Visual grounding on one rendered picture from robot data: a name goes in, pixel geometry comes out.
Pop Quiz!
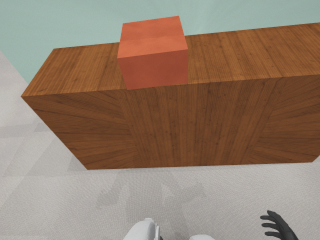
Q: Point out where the pedestal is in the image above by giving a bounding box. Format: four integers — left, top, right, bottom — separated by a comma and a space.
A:
21, 22, 320, 170

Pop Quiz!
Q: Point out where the left robot shin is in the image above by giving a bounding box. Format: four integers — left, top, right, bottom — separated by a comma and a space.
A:
144, 218, 154, 222

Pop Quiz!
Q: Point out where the carton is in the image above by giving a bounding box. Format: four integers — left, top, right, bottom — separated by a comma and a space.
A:
117, 15, 188, 90

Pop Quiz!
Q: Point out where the robot right hand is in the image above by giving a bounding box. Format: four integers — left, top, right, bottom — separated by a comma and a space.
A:
260, 210, 299, 240

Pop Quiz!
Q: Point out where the robot left thigh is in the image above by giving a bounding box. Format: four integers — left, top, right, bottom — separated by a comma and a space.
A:
123, 220, 160, 240

